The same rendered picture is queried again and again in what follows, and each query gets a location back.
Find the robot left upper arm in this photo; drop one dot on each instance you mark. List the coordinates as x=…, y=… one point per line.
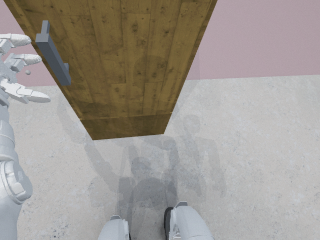
x=15, y=188

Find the left robot hand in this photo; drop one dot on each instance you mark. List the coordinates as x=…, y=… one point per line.
x=14, y=64

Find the cupboard door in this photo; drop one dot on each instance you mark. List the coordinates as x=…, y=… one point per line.
x=127, y=58

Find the right robot thigh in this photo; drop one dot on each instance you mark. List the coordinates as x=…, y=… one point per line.
x=189, y=224

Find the robot right shin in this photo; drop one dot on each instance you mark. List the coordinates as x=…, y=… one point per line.
x=172, y=235

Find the handle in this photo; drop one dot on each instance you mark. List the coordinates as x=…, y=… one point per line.
x=50, y=53

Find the left robot forearm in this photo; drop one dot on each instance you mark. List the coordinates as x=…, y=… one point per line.
x=7, y=138

